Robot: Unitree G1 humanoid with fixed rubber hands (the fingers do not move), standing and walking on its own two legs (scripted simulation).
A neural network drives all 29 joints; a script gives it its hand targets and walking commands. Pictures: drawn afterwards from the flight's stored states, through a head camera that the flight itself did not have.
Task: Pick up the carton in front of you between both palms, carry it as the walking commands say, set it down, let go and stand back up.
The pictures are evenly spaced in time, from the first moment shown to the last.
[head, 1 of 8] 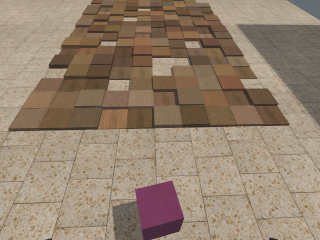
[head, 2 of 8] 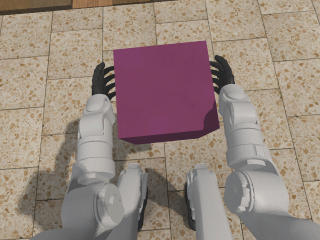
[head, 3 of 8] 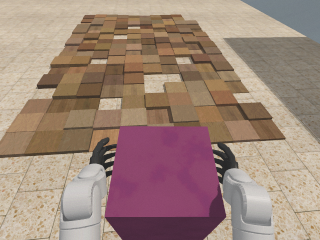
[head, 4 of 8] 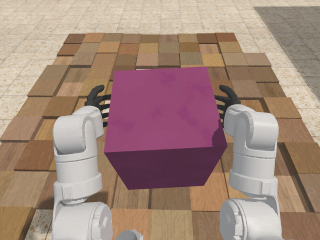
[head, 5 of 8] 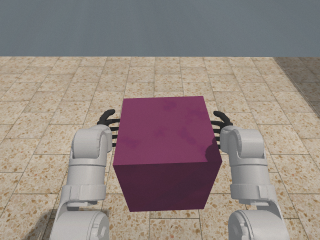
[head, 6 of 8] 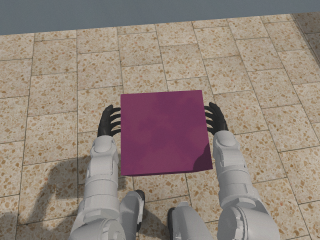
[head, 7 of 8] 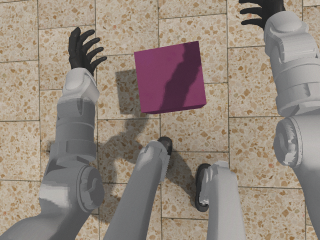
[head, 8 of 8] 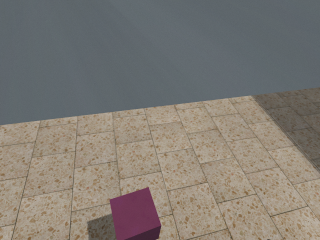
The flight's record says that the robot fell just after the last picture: no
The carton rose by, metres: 0.78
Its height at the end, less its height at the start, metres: +0.00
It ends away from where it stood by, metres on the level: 5.65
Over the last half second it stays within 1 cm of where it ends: yes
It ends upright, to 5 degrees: yes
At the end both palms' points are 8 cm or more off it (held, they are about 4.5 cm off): yes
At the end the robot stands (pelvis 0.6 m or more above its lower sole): yes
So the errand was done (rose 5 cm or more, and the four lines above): yes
